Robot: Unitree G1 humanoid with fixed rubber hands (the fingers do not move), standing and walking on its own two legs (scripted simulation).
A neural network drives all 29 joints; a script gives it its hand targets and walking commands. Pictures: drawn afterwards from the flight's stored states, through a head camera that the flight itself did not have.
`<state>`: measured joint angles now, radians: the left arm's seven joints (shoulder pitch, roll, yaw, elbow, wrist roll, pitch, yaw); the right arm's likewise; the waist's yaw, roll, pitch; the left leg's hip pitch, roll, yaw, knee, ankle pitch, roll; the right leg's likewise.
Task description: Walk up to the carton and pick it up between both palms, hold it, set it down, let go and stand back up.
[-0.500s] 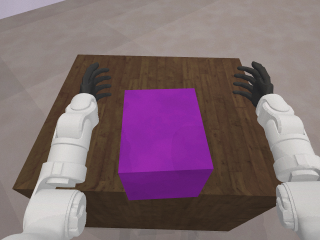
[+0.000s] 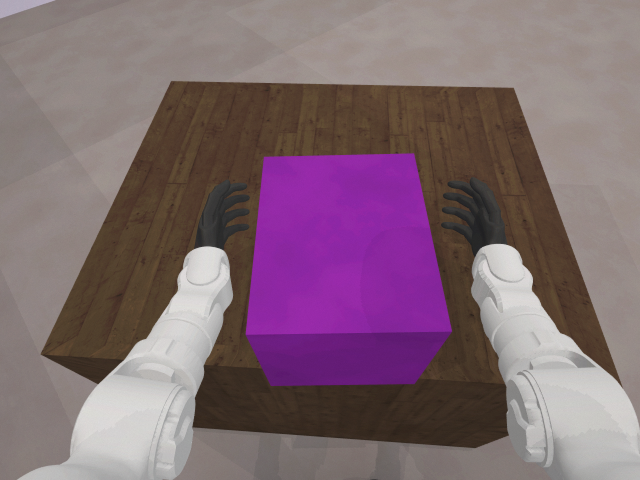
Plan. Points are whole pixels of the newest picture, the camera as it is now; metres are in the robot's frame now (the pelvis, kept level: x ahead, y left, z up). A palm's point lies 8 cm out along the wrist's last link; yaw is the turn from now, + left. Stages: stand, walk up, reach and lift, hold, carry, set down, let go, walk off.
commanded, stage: reach and lift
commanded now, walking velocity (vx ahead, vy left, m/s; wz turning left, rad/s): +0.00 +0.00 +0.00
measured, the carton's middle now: (340, 272) +0.40 +0.00 -0.01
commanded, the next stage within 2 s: none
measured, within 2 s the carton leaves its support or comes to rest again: neither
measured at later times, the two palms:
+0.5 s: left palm (240, 255) +0.41 +0.14 +0.01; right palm (473, 249) +0.43 -0.18 +0.01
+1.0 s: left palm (246, 264) +0.39 +0.13 +0.01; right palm (468, 272) +0.40 -0.17 +0.01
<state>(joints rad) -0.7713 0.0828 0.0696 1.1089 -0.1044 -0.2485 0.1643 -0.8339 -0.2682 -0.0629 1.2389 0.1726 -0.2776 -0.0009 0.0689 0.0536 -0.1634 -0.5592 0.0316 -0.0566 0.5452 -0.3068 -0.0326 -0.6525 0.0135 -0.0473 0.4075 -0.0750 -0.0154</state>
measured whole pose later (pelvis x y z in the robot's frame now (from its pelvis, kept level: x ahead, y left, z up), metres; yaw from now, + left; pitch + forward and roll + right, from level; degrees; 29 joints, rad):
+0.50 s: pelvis -0.02 -0.02 -0.03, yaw +1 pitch +26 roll +1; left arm -0.92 0.10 0.05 1.38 -0.23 -0.46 0.13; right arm -0.95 -0.21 0.05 1.30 0.24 -0.33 -0.06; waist 0.04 0.02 -0.25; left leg -0.84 0.02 -0.04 0.71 -0.33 -0.06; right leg -0.97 0.00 -0.03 0.64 -0.13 -0.04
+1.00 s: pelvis -0.02 -0.01 +0.00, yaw +2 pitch +19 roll +1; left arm -0.82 -0.01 0.47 1.30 0.26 -0.50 0.11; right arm -0.81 0.01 -0.61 1.15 -0.47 -0.42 -0.08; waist -0.01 0.05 -0.13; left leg -0.61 0.02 -0.05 0.54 -0.27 -0.04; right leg -0.72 -0.01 -0.05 0.47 -0.08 -0.03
